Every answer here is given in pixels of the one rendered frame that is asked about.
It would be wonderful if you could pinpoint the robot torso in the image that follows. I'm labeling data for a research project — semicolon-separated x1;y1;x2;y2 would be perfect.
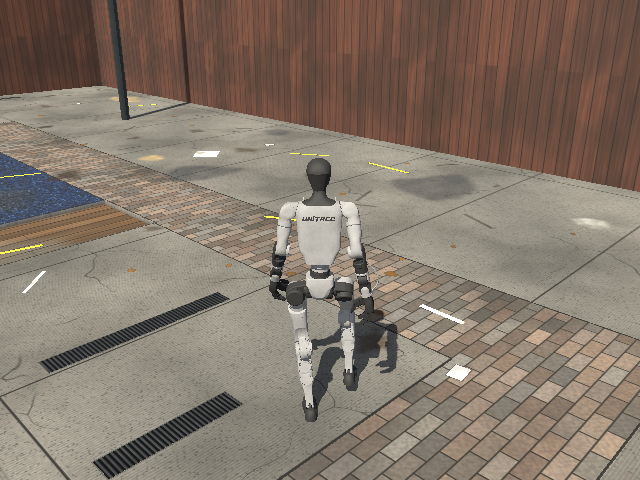
296;197;343;300

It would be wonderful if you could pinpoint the robot right shin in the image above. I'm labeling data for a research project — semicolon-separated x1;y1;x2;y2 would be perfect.
341;311;355;373

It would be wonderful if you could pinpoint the robot left forearm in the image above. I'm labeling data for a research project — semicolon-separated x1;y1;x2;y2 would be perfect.
270;241;286;282

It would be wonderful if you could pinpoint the robot right hand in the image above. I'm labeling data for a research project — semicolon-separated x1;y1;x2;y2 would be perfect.
351;296;374;326

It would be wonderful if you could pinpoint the robot right forearm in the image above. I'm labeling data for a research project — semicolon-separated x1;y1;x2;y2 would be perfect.
353;244;373;298

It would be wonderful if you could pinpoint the robot right upper arm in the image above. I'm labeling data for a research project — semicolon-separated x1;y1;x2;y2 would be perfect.
340;201;363;259

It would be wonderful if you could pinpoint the robot left upper arm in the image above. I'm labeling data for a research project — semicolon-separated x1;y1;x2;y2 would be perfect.
275;201;299;256

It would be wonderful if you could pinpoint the robot left hand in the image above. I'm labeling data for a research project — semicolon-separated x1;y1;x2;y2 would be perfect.
269;279;289;301

